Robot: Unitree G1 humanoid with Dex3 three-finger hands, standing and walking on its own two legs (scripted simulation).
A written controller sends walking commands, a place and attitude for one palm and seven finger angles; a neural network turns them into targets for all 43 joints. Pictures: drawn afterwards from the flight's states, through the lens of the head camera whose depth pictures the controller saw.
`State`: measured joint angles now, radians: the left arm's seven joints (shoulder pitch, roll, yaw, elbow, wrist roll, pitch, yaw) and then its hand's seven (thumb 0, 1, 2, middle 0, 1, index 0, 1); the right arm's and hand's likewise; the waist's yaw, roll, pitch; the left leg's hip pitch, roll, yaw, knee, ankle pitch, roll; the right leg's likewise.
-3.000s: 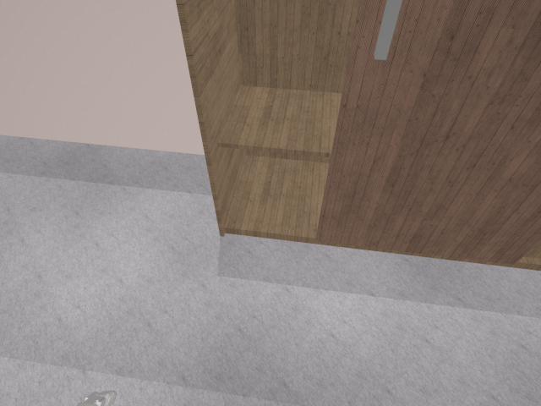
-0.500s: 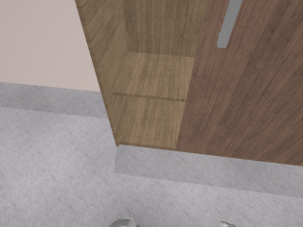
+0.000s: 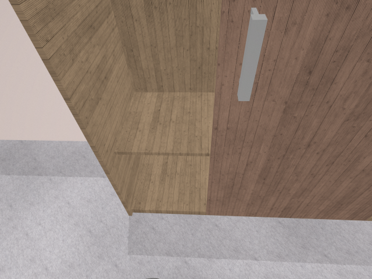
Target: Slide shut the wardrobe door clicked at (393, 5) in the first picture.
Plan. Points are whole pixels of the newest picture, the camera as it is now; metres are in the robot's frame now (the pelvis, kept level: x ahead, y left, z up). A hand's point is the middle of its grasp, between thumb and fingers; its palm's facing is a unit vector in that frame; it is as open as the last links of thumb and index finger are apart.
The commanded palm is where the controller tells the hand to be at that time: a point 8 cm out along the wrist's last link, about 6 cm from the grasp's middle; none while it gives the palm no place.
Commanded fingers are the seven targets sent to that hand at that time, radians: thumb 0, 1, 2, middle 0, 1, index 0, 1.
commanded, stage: come to a stop and stand still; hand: right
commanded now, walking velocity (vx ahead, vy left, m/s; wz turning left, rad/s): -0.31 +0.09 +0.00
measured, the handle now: (248, 57) +0.52 -0.12 +0.22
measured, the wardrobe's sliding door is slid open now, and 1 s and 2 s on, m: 0.42 0.42 0.42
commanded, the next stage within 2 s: look again from close up in 1.62 s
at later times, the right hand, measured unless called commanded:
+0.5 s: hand out of the picture +0.07 -0.18 -0.18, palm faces +0.08 +0.98 -0.20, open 7.4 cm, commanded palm none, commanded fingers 0.00 -0.90 -0.90 0.20 0.30 0.20 0.30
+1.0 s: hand out of the picture -0.05 -0.16 -0.17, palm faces +0.02 +0.98 -0.17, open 7.4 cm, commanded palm none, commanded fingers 0.00 -0.90 -0.90 0.20 0.30 0.20 0.30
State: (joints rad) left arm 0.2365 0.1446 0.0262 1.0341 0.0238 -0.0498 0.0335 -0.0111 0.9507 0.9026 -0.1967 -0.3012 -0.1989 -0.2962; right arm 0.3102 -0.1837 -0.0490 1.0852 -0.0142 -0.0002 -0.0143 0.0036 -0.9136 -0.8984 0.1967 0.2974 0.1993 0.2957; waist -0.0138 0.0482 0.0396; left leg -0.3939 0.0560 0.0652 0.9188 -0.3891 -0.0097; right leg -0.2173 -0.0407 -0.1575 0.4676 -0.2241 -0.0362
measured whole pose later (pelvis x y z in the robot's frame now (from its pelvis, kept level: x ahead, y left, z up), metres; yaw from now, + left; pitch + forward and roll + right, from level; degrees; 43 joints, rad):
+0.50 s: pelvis -0.01 +0.01 -0.01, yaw -1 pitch -1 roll +1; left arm 0.19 0.17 0.05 1.02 0.01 0.03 0.01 0.00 0.91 0.90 -0.19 -0.30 -0.20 -0.30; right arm 0.16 -0.18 -0.05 0.98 -0.02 0.03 -0.04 0.00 -0.90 -0.90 0.20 0.30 0.21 0.30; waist -0.01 0.02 0.06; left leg -0.36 0.06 0.11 0.56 -0.19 0.00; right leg -0.23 -0.02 -0.04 0.59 -0.36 0.01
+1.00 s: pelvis -0.04 +0.00 +0.00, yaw +1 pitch -2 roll +0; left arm 0.26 0.15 0.00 1.15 0.01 0.01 0.02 0.00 0.92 0.90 -0.20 -0.30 -0.20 -0.30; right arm 0.29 -0.14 0.01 1.15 -0.01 0.00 -0.03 0.00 -0.91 -0.90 0.20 0.30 0.20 0.30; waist 0.00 0.01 0.03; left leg -0.15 0.02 0.02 0.41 -0.23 0.00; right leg -0.15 0.01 -0.08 0.38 -0.21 -0.03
